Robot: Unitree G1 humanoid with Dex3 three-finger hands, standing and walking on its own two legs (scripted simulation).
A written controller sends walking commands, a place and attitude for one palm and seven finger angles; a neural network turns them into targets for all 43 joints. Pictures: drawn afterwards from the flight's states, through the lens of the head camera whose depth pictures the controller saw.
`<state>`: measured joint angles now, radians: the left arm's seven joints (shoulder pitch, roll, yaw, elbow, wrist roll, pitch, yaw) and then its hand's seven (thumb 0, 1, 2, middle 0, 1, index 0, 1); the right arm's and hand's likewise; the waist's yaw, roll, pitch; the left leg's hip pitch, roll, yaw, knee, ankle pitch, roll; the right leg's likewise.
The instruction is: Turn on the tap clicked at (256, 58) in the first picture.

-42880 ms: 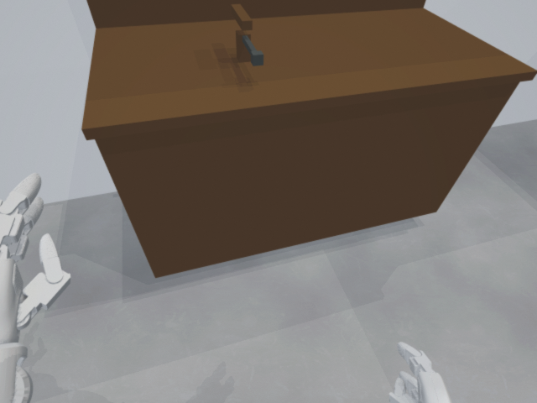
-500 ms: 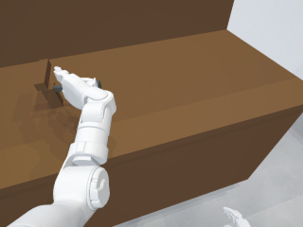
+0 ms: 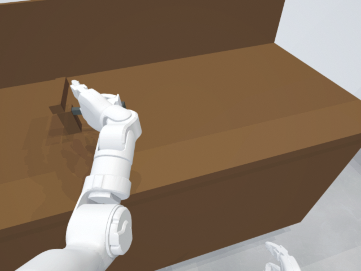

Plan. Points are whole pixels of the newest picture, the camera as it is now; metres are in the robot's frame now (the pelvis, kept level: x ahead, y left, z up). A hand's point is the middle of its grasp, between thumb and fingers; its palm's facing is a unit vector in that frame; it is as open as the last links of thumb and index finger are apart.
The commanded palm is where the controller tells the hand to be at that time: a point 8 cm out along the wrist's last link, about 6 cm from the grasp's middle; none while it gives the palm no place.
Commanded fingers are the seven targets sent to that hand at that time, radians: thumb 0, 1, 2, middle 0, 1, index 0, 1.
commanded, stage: lift the hand up off the lever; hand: left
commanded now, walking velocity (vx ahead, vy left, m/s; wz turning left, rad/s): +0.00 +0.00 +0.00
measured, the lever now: (120, 108) +0.50 +0.20 +0.11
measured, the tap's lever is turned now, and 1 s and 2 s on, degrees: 76 76 76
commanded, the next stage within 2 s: draw the hand back beside the body in 0.16 s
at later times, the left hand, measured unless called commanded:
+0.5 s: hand (127, 111) +0.40 +0.14 +0.18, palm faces +0.42 -0.91 -0.04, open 7.8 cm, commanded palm +0.34 +0.20 +0.19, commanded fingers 0.00 0.90 0.90 -0.16 -0.19 -0.16 -0.19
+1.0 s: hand (77, 155) +0.28 +0.21 +0.18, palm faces +0.19 -0.95 -0.23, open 7.6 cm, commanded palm +0.24 +0.26 +0.18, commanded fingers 0.00 0.90 0.90 -0.19 -0.26 -0.19 -0.26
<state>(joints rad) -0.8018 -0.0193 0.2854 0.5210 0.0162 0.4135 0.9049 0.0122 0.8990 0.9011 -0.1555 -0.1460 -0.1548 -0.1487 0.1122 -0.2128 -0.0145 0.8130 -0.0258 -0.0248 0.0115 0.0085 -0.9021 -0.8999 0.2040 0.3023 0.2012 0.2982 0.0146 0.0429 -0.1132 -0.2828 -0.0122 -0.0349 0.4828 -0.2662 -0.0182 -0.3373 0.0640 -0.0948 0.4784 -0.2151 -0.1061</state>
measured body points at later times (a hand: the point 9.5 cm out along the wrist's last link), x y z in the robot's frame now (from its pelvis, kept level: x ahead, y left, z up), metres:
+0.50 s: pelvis +0.01 +0.00 +0.01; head -0.01 -0.03 +0.45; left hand +0.37 +0.19 +0.19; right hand +0.16 -0.25 -0.10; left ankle -0.01 +0.13 -0.74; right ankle +0.02 -0.04 -0.74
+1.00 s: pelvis -0.01 +0.03 +0.01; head -0.03 +0.01 +0.46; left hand +0.26 +0.26 +0.19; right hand +0.19 -0.18 -0.06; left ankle -0.01 +0.14 -0.74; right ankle +0.02 -0.04 -0.74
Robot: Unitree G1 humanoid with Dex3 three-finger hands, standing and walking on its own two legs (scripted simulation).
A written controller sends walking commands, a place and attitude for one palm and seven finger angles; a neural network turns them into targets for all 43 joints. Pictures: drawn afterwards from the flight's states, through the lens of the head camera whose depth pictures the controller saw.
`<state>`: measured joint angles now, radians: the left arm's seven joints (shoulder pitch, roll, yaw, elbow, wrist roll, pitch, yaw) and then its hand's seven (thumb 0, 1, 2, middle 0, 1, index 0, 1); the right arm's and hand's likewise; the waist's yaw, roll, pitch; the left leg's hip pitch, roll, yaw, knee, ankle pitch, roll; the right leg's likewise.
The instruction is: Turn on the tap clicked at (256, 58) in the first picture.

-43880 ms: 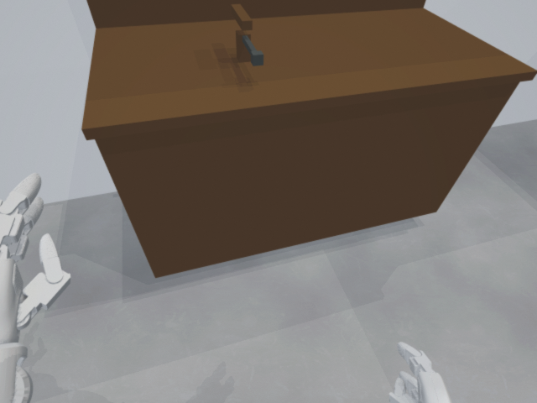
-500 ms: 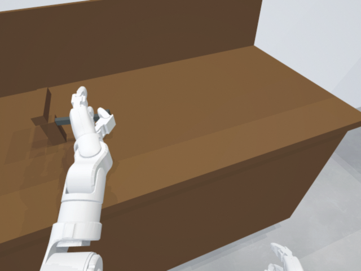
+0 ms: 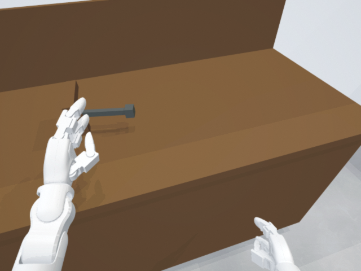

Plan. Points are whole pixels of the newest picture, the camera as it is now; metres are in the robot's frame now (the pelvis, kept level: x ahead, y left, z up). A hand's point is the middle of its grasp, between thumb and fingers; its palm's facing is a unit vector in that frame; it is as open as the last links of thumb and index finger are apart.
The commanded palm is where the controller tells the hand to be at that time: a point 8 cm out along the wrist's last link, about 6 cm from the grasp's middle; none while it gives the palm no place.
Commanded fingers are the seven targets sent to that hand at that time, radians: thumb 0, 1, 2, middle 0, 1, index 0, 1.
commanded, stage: draw the hand back beside the body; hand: left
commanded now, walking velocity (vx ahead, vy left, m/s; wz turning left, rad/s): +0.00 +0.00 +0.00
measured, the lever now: (129, 111) +0.50 +0.20 +0.10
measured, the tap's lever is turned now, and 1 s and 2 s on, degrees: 76 76 76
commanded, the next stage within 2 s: step back with the hand held close in 0.74 s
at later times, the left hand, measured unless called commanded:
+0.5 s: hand (39, 188) +0.20 +0.27 +0.16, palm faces +0.41 -0.85 -0.33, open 7.4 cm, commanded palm +0.16 +0.30 +0.16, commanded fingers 0.00 0.90 0.90 -0.20 -0.30 -0.20 -0.30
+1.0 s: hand (40, 184) +0.20 +0.26 +0.17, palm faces +0.43 -0.82 -0.37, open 7.4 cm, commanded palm +0.15 +0.29 +0.17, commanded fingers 0.00 0.90 0.90 -0.20 -0.30 -0.20 -0.30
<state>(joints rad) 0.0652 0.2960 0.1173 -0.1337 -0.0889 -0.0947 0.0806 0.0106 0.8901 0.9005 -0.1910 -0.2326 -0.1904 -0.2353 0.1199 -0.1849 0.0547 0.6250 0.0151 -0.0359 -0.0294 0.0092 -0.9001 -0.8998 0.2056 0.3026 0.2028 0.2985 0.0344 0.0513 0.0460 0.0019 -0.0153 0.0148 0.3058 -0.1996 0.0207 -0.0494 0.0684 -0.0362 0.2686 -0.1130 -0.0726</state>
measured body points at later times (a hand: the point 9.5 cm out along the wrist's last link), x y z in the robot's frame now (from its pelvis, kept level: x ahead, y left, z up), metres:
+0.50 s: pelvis +0.01 +0.02 +0.00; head -0.02 +0.01 +0.45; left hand +0.18 +0.31 +0.17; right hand +0.21 -0.19 -0.08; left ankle -0.01 +0.11 -0.75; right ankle +0.03 -0.07 -0.75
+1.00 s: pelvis +0.00 +0.01 +0.00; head -0.01 -0.01 +0.45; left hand +0.17 +0.30 +0.19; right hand +0.20 -0.20 -0.08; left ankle -0.01 +0.11 -0.75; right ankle +0.03 -0.07 -0.75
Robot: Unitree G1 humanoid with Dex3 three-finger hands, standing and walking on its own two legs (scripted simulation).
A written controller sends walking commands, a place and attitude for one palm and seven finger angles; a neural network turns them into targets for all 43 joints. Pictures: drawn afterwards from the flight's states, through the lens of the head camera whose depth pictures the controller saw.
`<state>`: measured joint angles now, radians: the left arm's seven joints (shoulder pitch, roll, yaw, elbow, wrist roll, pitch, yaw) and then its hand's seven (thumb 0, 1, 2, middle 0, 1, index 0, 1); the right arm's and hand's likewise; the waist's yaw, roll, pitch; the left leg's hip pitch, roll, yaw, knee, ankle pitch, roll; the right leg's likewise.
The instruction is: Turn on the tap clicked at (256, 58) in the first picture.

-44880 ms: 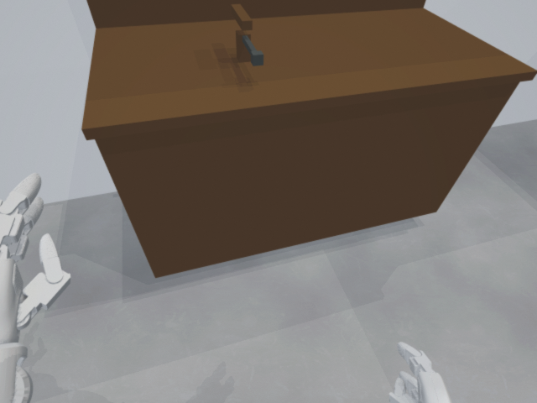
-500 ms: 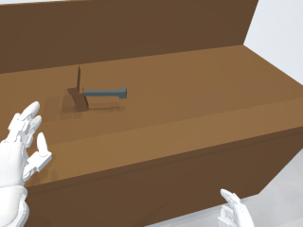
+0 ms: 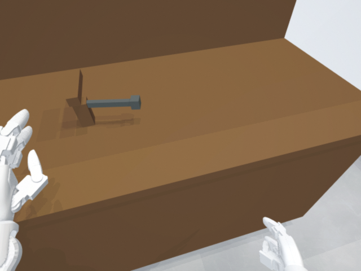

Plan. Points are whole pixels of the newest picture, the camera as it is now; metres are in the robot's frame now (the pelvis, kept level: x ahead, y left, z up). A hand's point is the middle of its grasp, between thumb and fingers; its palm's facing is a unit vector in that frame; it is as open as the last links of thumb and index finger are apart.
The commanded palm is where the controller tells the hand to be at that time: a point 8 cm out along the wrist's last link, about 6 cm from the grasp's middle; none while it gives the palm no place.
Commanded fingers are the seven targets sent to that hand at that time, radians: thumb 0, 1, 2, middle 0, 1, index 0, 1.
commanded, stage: step back with the hand held close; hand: left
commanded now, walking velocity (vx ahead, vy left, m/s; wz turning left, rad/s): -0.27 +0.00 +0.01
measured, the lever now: (135, 102) +0.51 +0.18 +0.10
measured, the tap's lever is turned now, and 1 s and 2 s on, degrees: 76 76 76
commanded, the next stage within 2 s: stop stepping back and stand still in 1.22 s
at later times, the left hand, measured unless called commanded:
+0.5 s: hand (29, 215) +0.16 +0.25 +0.15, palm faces +0.38 -0.81 -0.45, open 7.4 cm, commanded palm +0.11 +0.30 +0.17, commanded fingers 0.00 0.90 0.90 -0.20 -0.30 -0.20 -0.30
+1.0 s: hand out of the picture +0.09 +0.27 +0.15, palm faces +0.39 -0.80 -0.46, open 7.4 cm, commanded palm +0.03 +0.31 +0.17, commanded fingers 0.00 0.90 0.90 -0.20 -0.30 -0.20 -0.30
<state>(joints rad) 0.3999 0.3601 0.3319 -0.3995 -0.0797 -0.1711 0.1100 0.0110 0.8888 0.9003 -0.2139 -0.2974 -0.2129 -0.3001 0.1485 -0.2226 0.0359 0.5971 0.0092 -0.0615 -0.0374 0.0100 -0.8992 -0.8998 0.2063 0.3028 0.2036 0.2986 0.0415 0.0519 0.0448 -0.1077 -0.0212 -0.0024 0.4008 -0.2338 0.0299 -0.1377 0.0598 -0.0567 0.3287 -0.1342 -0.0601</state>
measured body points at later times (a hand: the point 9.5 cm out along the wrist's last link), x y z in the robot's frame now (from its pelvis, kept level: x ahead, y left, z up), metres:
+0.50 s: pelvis -0.06 +0.02 -0.02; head -0.02 +0.01 +0.43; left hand +0.13 +0.30 +0.18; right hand +0.11 -0.22 -0.11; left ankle -0.01 +0.10 -0.75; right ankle +0.03 -0.08 -0.74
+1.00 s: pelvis -0.11 +0.02 -0.02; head -0.06 +0.04 +0.42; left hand +0.06 +0.31 +0.18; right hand +0.09 -0.22 -0.10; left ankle -0.11 +0.17 -0.75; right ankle +0.02 -0.08 -0.74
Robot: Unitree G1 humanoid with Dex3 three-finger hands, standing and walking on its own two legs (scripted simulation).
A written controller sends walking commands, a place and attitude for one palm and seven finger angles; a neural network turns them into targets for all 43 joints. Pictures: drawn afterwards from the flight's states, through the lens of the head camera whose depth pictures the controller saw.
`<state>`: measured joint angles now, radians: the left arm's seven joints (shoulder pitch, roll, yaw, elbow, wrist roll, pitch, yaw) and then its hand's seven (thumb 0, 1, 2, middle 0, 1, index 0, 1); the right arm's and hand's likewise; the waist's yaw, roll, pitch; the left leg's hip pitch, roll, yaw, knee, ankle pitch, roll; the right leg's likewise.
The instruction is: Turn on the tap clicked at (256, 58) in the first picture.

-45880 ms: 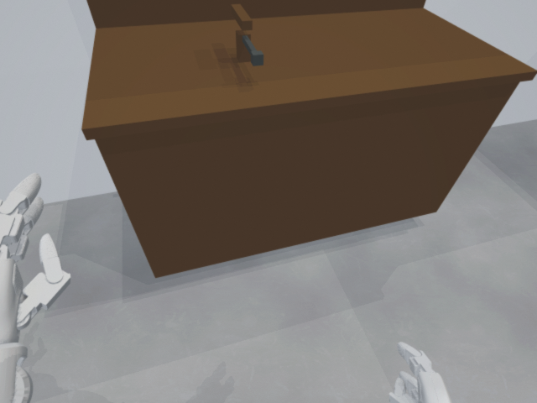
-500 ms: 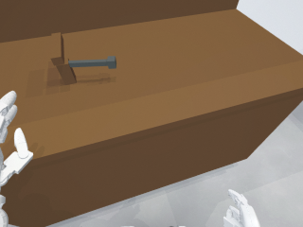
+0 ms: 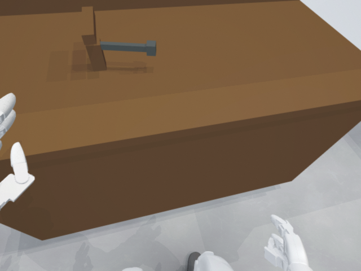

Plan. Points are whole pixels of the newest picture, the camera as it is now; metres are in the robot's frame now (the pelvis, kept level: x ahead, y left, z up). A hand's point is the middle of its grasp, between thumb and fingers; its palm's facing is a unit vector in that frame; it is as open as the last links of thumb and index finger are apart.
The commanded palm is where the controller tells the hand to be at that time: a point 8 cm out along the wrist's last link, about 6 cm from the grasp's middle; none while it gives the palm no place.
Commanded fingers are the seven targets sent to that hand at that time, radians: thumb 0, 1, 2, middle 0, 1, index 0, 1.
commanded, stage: step back with the hand held close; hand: left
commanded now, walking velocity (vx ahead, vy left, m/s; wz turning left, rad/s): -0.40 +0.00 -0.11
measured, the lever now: (151, 48) +0.63 +0.11 +0.12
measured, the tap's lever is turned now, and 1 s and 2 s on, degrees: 76 76 76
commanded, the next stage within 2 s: stop stepping back and stand still in 0.22 s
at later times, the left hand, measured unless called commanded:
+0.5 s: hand out of the picture +0.10 +0.22 +0.17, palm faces +0.33 -0.84 -0.43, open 7.4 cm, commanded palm +0.04 +0.27 +0.19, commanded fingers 0.00 0.90 0.90 -0.20 -0.30 -0.20 -0.30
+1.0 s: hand out of the picture +0.05 +0.21 +0.18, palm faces +0.40 -0.82 -0.41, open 7.4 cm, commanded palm +0.00 +0.24 +0.19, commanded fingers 0.00 0.90 0.90 -0.20 -0.30 -0.20 -0.30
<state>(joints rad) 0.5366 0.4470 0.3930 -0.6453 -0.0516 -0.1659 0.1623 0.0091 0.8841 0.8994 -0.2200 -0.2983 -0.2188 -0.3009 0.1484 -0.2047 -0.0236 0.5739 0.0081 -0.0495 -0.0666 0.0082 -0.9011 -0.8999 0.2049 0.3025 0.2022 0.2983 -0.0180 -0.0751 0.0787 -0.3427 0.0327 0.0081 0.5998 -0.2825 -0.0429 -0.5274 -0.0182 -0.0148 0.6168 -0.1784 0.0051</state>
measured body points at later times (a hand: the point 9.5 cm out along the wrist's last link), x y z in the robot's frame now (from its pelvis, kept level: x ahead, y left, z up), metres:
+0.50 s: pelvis -0.13 -0.01 +0.01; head -0.10 +0.01 +0.46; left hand +0.07 +0.27 +0.19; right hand +0.02 -0.27 -0.06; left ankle -0.14 +0.11 -0.72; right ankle -0.02 -0.11 -0.71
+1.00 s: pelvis -0.17 -0.04 +0.01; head -0.18 -0.04 +0.46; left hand +0.02 +0.25 +0.20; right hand -0.03 -0.26 -0.09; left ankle -0.16 +0.10 -0.72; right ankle -0.12 -0.13 -0.72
